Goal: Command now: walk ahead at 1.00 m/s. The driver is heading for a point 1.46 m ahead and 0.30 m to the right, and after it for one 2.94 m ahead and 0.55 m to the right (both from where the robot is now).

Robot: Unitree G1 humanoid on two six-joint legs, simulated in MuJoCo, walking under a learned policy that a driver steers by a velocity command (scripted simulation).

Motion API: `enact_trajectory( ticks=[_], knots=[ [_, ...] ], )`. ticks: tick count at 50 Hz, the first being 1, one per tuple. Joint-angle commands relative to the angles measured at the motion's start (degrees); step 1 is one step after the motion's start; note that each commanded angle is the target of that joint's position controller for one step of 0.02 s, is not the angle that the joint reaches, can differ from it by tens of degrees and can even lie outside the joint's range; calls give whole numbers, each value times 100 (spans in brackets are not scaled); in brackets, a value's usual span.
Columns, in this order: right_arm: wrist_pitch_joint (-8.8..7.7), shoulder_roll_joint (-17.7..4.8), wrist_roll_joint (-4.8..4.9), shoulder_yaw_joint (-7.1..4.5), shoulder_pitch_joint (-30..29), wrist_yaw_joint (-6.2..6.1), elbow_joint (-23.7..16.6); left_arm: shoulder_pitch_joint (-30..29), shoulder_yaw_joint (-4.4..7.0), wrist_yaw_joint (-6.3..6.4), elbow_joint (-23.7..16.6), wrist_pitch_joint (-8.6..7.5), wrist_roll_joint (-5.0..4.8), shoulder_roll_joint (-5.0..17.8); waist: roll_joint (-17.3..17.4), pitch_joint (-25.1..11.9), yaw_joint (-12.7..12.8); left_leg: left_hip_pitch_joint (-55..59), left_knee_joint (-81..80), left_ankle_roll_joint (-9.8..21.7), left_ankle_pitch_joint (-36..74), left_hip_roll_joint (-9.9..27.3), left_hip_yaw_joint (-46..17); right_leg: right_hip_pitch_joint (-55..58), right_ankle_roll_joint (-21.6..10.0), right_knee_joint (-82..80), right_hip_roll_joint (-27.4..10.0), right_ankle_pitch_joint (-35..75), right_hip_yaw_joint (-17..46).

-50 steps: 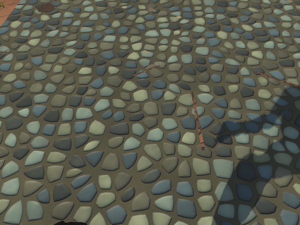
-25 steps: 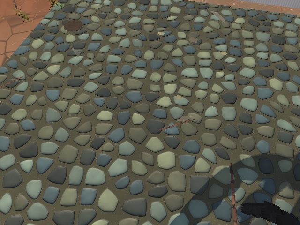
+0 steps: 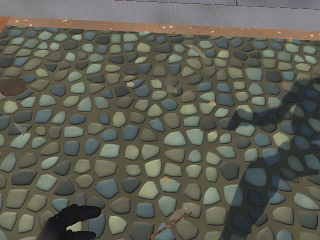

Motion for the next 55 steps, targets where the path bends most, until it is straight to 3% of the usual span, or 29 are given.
enact_trajectory(
  ticks=[1, 3, 4, 5, 6, 8, 11, 15, 19, 22, 24, 25, 26, 27, 28, 29, 31, 33, 37, 40, 42, 45, 48, 49, 50, 51, 52, 53, 55],
  knots=[
    [51, -1312, -134, -228, -134, -159, -221, 680, 239, 134, -109, -48, 14, 792, 744, -309, 921, -679, 1592, 198, 7722, 1511, -69, 2061, -240, -96, 722, -689, -225],
    [208, -1412, -237, -267, -579, -243, -293, 2873, 469, 326, 566, -10, 39, 1198, 759, -1270, 1983, -1422, 4448, 222, 6943, 1440, 49, 4199, -475, -226, 545, -1421, 128],
    [189, -884, -272, -169, -566, -206, -459, 3744, 623, 428, 723, 21, 134, 1672, -62, -1890, 2051, -2675, 6744, 306, 3743, 913, 73, 5430, -626, 95, -740, -2749, 1492],
    [83, -263, 148, -46, 297, -54, -642, 3349, 699, 340, 687, 35, 196, 1829, -1821, -2610, 1121, -5036, 8778, 82, -741, -130, -562, 6836, -1515, -1122, -2067, -3831, 5188],
    [55, -796, 63, -108, -409, -123, -752, 2794, 703, 247, 627, 36, 57, 1400, -658, -1918, 1207, -5778, 8721, 289, -216, 386, -864, 6356, -1336, -1593, -1708, -4064, 4990],
    [43, -688, -22, -79, -1302, -86, -980, 2374, 566, 214, 797, -71, 69, 727, 377, -478, 901, -5697, 7907, 269, 365, 814, -780, 4492, -1039, -1880, -1305, -2662, 3318],
    [308, -308, -255, 18, -1277, 106, -1085, 2402, 430, 274, 1064, -197, -15, 403, 23, 23, 332, -5133, 7147, 65, 345, 1162, -776, 3010, -715, -2380, -778, -2466, 2280],
    [347, -389, -286, 99, -2705, 216, -1723, 2676, 462, 212, 1154, -341, -119, 643, -35, 676, 454, -5631, 5437, -147, 1467, 1376, -192, 2540, -654, -3012, -334, -1237, 1259],
    [270, -330, -138, 202, -3538, 310, -1983, 3081, 498, 208, 1243, -449, -250, 914, 18, 693, 707, -4356, 3416, 35, 3189, 989, 334, 2748, -418, -3532, -327, 496, 732],
    [262, -616, -182, 122, -3602, 216, -2029, 3309, 501, 262, 1354, -379, -168, 1125, -222, 352, 693, -4326, 2908, 259, 2759, 556, 570, 4358, -242, -2856, -511, 3094, 466],
    [265, -917, -211, -13, -2700, 102, -1823, 3293, 545, 379, 1405, -235, -13, 1377, -624, -398, 163, -3386, 2951, 422, 1810, 173, 498, 4898, -128, -1317, -709, 4785, 412],
    [279, -1113, -203, -124, -1548, 12, -1454, 3119, 579, 445, 1389, -130, 53, 1487, -693, -964, -379, -2302, 2931, 510, 1382, 85, 424, 4700, -85, 62, -715, 4753, 347],
    [307, -1398, -263, -259, -400, -95, -1124, 2914, 561, 469, 1309, -88, 90, 1378, -592, -1443, -898, -963, 3032, 648, 885, 546, -11, 3757, -60, 1783, -521, 3573, 293],
    [301, -2052, -464, -457, -40, -165, -1080, 3622, 348, 345, 1051, -119, -73, 343, 1084, -2324, -264, 980, 3062, 1246, -214, 2416, -2568, 1579, 74, 4446, 269, -1106, 345],
    [331, -1823, -325, -473, -62, -48, -1055, 3678, 367, 307, 1039, -224, -263, 558, 1249, -3003, -250, 1480, 1721, 1576, -1256, 2891, -5082, 356, 28, 5527, 850, -3453, 1102],
    [304, -1527, -264, -444, -724, -15, -1025, 2715, 413, 359, 778, -239, -233, 800, 659, -1685, -99, 598, 1464, 1294, -1090, 2493, -4133, -323, -81, 5467, 330, -2768, 1142],
    [215, -905, -246, -308, -1195, 20, -923, 2153, 360, 296, 634, -231, -124, 654, -65, -547, 253, -1262, 1180, 995, 42, 2055, -2639, -10, -61, 4657, -68, -2248, 1112],
    [163, -524, -189, -175, -1229, -16, -749, 2306, 295, 169, 603, -25, 45, 394, 138, -199, 708, -2433, 786, 786, 25, 1699, -1921, 548, 92, 4174, -280, -2259, 1119],
    [5, -698, -57, -200, -929, 28, -584, 1115, 207, 30, 50, 95, 107, 353, 277, 589, 700, -3013, 53, 804, 924, 1306, -994, -86, 338, 2802, -550, -1468, 614],
    [-88, -824, 23, -218, -792, 64, -574, 423, 106, -58, -192, 11, 3, 280, 111, 650, 585, -3182, -230, 599, 2281, 987, -193, 811, 259, 919, -299, -17, 115],
    [-152, -1020, 44, -249, -562, 40, -488, 127, 100, -73, -237, 10, -90, 335, 159, 723, 461, -2617, -609, 468, 3042, 1267, 55, 1086, 69, 367, -125, 592, 12],
    [-71, -1122, -63, -225, -302, -81, -403, 112, 165, -17, -197, 2, -43, 548, 401, 360, 470, -942, 154, 103, 6105, 1403, 621, 1002, -204, 43, 472, 156, -369],
    [214, -1464, -312, -309, -501, -310, -479, 1946, 357, 72, 315, 18, -17, 958, 945, -857, 1419, -516, 3138, -120, 8337, 1660, 811, 2713, -504, 214, 1084, -1044, -409],
    [288, -1540, -334, -335, -784, -342, -585, 3139, 492, 128, 668, 41, 3, 1145, 836, -1306, 2004, -1106, 4903, -102, 7730, 1604, 861, 3886, -675, -89, 986, -1320, -146],
    [240, -1191, -371, -266, -832, -284, -712, 3623, 664, 226, 799, 123, 25, 1524, 244, -1526, 1907, -2552, 6899, -63, 4148, 1162, 735, 5024, -851, 297, 168, -2475, 1051],
    [101, -503, -48, -100, -326, -75, -1167, 3154, 838, 239, 733, 222, 87, 2083, -1985, -2020, 1023, -5604, 9193, -505, -814, 13, 52, 6873, -2234, -844, -1335, -3077, 4875],
    [-24, -925, -98, -89, -1132, -120, -1404, 2889, 870, 231, 600, 246, -2, 1814, -617, -1880, 1278, -6370, 9183, -294, -244, 348, -729, 6747, -2094, -1614, -1245, -3130, 5412],
    [-108, -1019, -143, -79, -1675, -117, -1561, 2748, 828, 253, 670, 218, -62, 1549, 85, -1117, 1195, -6351, 8571, -228, 158, 671, -822, 5854, -1792, -1741, -1074, -2696, 4622],
    [-52, -834, -291, -15, -1913, -95, -1709, 2568, 730, 309, 775, 160, -83, 1145, 604, -323, 663, -5674, 7608, -335, 137, 990, -767, 4098, -1430, -1891, -569, -1599, 3590]
  ],
)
